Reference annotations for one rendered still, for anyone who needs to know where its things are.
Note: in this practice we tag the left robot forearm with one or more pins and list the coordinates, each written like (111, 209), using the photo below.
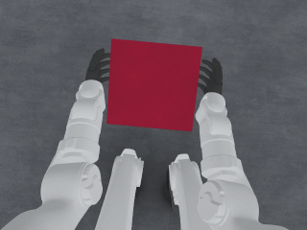
(81, 138)

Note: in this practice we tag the right robot thigh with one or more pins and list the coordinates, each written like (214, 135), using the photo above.
(185, 180)

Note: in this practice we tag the carton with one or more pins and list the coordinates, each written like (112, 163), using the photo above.
(152, 84)

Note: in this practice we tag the robot left hand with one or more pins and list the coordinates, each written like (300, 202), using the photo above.
(94, 71)

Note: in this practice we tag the right robot forearm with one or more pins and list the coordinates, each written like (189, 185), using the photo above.
(219, 159)

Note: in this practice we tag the left robot thigh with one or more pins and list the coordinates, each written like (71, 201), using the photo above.
(117, 209)

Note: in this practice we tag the robot right hand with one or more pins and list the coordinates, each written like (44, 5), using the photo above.
(215, 81)

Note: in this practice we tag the robot right upper arm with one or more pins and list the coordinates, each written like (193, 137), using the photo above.
(227, 205)

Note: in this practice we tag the robot left upper arm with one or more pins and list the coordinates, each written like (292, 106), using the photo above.
(67, 191)

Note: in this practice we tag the robot thigh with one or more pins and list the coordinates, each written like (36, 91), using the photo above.
(117, 209)
(185, 180)

